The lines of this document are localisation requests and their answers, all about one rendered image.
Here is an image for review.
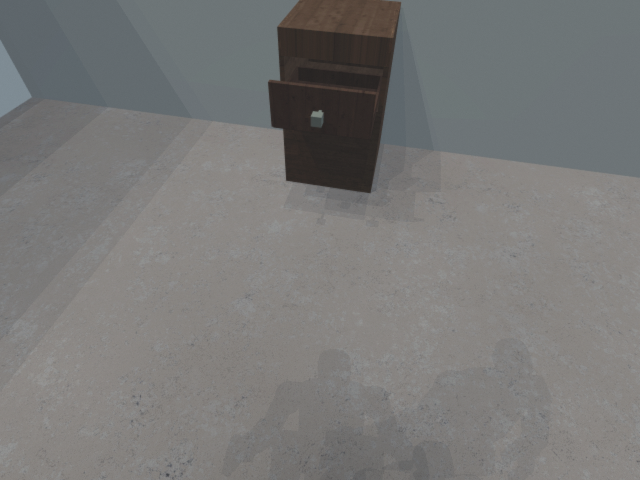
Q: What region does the cabinet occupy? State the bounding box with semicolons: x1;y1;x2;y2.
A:
277;0;401;193

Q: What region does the drawer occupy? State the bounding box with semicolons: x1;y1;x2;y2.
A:
268;66;382;140

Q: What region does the handle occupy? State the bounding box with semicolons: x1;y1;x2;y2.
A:
311;110;324;128

